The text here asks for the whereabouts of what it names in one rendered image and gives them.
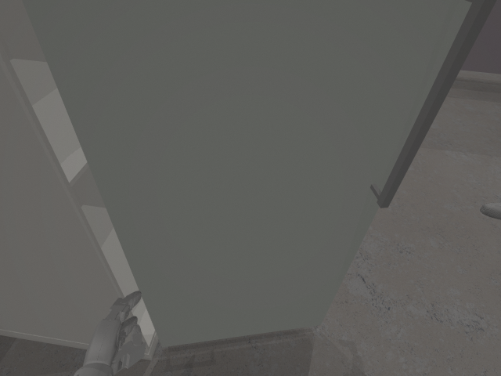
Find fridge door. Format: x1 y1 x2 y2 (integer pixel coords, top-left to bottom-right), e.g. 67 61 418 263
22 0 472 348

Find handle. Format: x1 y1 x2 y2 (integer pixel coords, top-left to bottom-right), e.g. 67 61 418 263
370 0 497 208

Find robot right hand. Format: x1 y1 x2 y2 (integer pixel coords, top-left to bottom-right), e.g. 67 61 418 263
480 203 501 219

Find robot left hand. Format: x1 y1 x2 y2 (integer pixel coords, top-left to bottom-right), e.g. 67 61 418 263
83 291 146 375

